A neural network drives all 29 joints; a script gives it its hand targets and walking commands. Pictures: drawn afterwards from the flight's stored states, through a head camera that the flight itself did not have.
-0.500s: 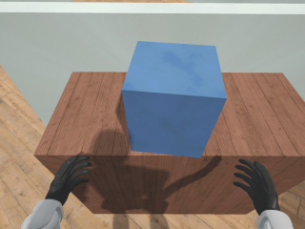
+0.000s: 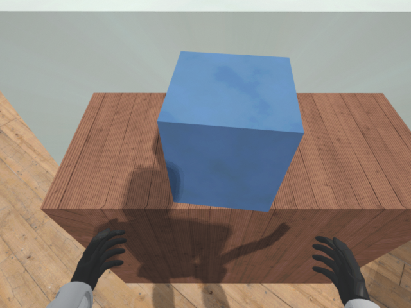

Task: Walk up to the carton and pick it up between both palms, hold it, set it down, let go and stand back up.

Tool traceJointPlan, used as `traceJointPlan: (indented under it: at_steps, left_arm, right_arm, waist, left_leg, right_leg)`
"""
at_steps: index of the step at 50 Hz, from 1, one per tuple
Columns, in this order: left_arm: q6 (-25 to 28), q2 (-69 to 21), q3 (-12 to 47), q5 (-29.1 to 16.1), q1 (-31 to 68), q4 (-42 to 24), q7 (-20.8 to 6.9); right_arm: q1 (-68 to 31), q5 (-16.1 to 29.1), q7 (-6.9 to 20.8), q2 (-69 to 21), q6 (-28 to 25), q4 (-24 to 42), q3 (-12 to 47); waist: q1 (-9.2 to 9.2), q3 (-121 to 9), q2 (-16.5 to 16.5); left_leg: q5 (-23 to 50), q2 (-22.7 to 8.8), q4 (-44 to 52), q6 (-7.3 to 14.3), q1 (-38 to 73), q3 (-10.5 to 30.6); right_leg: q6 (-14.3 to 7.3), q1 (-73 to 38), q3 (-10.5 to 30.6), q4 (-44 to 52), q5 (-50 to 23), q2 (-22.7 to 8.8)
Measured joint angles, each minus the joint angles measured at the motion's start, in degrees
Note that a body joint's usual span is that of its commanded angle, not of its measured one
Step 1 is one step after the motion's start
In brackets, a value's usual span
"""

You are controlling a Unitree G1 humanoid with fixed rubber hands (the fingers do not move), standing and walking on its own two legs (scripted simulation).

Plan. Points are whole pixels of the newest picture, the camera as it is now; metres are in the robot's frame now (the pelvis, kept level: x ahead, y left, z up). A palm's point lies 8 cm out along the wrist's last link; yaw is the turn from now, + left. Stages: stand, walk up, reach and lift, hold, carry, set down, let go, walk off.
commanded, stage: set down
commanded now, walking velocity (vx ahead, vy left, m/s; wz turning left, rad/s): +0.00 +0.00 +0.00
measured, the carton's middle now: (226, 135) +0.42 +0.01 +0.10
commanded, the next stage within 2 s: let go in 0.44 s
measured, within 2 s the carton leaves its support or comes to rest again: neither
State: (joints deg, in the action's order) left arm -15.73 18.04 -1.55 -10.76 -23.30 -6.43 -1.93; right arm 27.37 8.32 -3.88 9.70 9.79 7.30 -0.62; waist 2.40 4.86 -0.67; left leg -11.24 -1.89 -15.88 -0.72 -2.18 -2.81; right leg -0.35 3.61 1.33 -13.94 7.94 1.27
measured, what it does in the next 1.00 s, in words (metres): stands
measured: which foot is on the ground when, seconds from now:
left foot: down 0.00-1.00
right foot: down 0.00-1.00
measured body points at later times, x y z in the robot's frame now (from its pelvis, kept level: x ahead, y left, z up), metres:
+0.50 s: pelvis -0.01 +0.00 +0.00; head +0.00 +0.01 +0.45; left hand +0.15 +0.24 -0.06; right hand +0.17 -0.21 -0.05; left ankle -0.03 +0.12 -0.75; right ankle +0.00 -0.12 -0.75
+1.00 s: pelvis -0.01 -0.01 -0.01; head +0.00 -0.01 +0.44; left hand +0.15 +0.25 -0.09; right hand +0.15 -0.25 -0.10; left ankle -0.03 +0.12 -0.75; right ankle +0.00 -0.12 -0.75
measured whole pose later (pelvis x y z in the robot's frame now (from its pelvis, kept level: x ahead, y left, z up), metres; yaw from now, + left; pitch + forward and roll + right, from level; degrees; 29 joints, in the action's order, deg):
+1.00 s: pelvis -0.01 -0.01 -0.01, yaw +2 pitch -2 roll +0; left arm -4.6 15.7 -0.7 1.4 -11.6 29.8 -0.9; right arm 12.3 -2.8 0.1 12.9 -3.5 -37.6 -1.4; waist 1.0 2.8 -0.7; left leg -14.6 -2.2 -24.5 -1.5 -7.6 -0.9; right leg -1.3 9.1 -1.1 -24.4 13.0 1.2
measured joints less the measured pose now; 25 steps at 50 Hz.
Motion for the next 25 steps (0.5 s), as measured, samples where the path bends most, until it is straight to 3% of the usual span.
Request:
traceJointPlan:
  at_steps: [25]
  left_arm:
    - [1.10, -2.17, 1.88, 4.35, 7.59, 18.71, 1.17]
  right_arm:
    - [-9.85, -6.65, 2.76, -2.50, -6.30, -23.35, -1.16]
  waist:
    - [0.17, -0.35, -0.16]
  left_leg:
    - [-0.63, 0.14, -3.36, -0.16, -1.64, 0.38]
  right_leg:
    - [-0.30, 2.16, -0.58, -4.93, 1.65, -0.24]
